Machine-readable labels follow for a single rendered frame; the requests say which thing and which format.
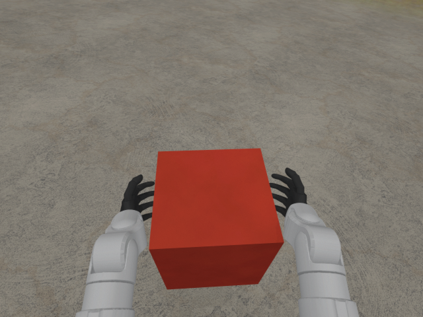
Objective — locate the left robot forearm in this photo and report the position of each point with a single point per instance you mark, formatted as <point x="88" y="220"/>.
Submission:
<point x="113" y="267"/>

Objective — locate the robot left hand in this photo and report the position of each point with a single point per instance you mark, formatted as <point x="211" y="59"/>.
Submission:
<point x="132" y="199"/>

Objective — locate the robot right hand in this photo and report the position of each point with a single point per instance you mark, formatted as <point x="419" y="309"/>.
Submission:
<point x="295" y="192"/>

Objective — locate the carton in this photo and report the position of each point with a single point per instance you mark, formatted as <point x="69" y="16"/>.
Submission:
<point x="214" y="222"/>

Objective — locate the right robot forearm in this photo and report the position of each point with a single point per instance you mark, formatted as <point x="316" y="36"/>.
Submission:
<point x="320" y="267"/>

